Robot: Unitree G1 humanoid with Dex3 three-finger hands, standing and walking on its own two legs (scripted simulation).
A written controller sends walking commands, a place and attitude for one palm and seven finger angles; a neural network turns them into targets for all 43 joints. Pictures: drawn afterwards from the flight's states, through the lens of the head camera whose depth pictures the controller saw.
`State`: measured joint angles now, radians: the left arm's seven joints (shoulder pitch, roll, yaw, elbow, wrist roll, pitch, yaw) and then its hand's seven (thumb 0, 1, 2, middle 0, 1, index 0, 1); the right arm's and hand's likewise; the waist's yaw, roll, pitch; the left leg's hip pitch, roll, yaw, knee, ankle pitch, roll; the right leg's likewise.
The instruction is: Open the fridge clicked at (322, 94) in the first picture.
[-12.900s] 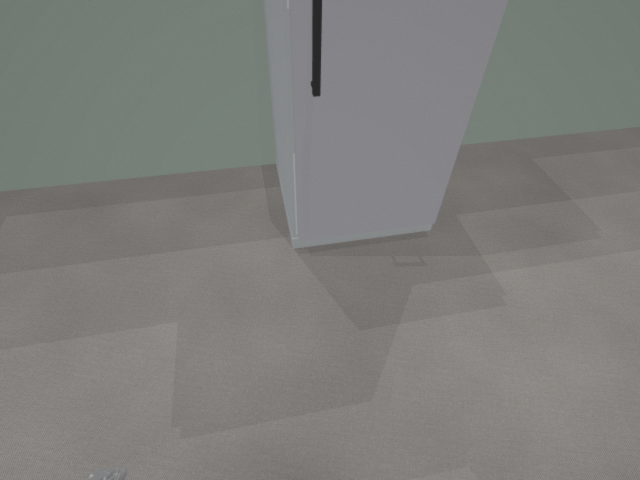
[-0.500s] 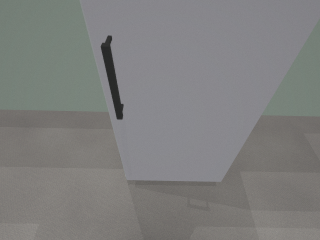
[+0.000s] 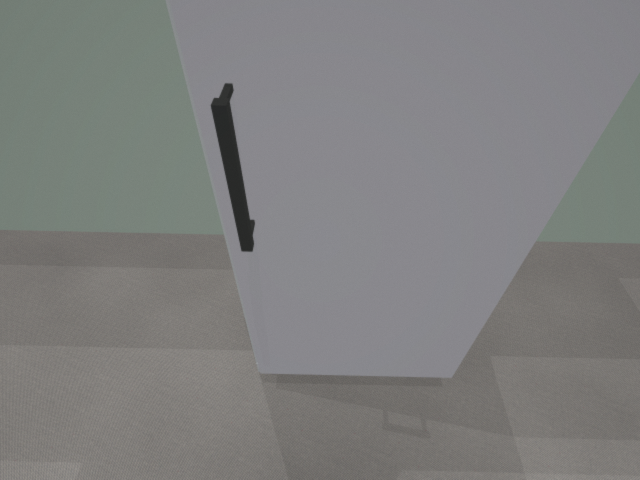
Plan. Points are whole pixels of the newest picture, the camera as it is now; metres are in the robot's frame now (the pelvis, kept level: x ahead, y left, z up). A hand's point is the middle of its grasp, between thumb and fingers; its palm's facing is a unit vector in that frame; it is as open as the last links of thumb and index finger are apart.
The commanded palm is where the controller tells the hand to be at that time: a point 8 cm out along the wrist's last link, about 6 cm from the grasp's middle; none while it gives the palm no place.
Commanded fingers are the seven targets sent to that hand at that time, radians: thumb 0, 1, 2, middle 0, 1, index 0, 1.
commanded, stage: come to a stop and stand still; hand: left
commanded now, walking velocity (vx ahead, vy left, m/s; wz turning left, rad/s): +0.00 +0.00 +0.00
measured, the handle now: (238, 177) +0.51 +0.16 +0.11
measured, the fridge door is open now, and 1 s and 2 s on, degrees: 0 0 0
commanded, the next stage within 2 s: look again from close up in 0.14 s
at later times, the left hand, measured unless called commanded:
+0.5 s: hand out of the picture +0.01 +0.19 -0.17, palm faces +0.00 -0.98 -0.21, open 7.4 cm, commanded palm none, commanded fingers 0.00 0.90 0.90 -0.20 -0.30 -0.20 -0.30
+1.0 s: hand out of the picture +0.02 +0.18 -0.17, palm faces +0.00 -0.98 -0.22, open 7.4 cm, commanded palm none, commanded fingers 0.00 0.90 0.90 -0.20 -0.30 -0.20 -0.30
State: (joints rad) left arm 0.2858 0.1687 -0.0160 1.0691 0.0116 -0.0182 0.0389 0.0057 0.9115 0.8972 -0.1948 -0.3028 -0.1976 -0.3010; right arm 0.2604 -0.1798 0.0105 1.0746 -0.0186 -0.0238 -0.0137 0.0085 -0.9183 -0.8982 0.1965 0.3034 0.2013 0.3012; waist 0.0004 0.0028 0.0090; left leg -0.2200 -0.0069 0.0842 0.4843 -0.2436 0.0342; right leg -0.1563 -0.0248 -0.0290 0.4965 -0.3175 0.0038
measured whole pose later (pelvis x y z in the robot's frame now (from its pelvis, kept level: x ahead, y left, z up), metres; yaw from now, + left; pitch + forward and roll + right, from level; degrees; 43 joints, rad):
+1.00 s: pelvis +0.00 -0.01 +0.01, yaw +0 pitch -1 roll +0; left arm 0.25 0.21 -0.01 1.10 0.01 -0.01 0.03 0.01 0.91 0.90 -0.20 -0.30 -0.20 -0.30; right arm 0.21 -0.20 0.01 1.13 -0.02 -0.02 -0.01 0.00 -0.90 -0.90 0.20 0.30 0.20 0.30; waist 0.01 -0.02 0.03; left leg -0.18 0.00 0.08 0.41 -0.21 0.02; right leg -0.12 -0.01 -0.03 0.42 -0.28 0.00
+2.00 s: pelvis -0.03 -0.01 -0.04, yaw +2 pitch +8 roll -2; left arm 0.31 0.31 0.31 0.09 -0.36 -0.30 -0.39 0.01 0.01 0.51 -0.26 -0.88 -0.26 -0.88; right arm 0.30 -0.26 0.01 0.61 0.04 -0.25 -0.08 0.01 -0.90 -0.90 0.20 0.30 0.21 0.30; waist 0.00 0.03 -0.09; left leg -0.66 0.04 0.02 0.89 -0.38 0.02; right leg -0.55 0.00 -0.09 0.85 -0.44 -0.01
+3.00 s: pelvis -0.02 -0.01 -0.01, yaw +2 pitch +1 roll -1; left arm -0.01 0.42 0.42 0.27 -0.36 -0.07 -0.47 -0.01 -0.50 0.30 -0.30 -1.20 -0.30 -1.20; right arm 0.27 -0.27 0.05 0.60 0.06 -0.24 -0.10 0.01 -0.90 -0.90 0.20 0.30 0.21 0.30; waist 0.03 0.03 -0.03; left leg -0.38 0.02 0.02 0.63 -0.27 0.02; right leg -0.27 0.01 -0.08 0.59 -0.33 -0.02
